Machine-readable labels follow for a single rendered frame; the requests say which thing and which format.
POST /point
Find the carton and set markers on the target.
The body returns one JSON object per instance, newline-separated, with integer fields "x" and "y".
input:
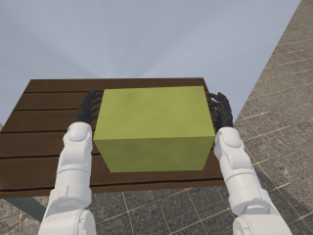
{"x": 154, "y": 129}

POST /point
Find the robot left upper arm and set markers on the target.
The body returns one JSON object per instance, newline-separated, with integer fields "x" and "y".
{"x": 77, "y": 222}

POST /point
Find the left robot forearm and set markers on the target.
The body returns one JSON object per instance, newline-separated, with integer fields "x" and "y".
{"x": 72, "y": 187}

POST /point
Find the table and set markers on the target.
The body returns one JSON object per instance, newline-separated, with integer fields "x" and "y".
{"x": 32, "y": 139}

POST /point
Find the robot right upper arm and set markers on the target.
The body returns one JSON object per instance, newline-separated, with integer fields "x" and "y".
{"x": 259, "y": 224}

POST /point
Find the right robot forearm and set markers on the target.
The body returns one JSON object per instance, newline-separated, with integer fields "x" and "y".
{"x": 244, "y": 188}

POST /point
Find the left robot hand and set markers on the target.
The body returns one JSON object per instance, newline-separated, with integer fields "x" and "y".
{"x": 85, "y": 110}

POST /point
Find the right robot hand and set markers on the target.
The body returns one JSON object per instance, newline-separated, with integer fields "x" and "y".
{"x": 223, "y": 113}

